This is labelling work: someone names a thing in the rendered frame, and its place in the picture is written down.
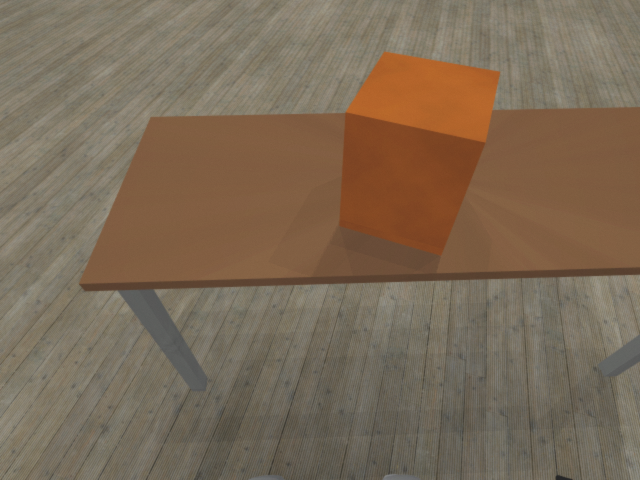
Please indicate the table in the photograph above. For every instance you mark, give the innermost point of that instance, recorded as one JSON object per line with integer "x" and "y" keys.
{"x": 254, "y": 200}

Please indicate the carton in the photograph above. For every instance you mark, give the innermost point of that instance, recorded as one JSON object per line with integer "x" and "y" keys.
{"x": 413, "y": 136}

